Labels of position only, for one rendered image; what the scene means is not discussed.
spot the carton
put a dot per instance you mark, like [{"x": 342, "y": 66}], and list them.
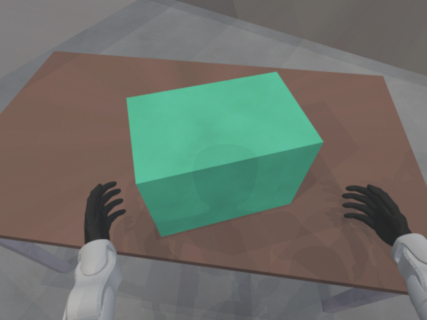
[{"x": 213, "y": 152}]

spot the right robot hand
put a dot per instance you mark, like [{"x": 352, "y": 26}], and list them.
[{"x": 383, "y": 215}]

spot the right robot forearm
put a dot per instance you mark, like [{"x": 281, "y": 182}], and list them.
[{"x": 410, "y": 253}]

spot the table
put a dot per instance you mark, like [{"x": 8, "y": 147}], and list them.
[{"x": 67, "y": 131}]

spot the left robot hand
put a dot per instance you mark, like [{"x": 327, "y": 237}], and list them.
[{"x": 97, "y": 224}]

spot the left robot forearm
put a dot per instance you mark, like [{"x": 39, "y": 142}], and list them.
[{"x": 97, "y": 277}]

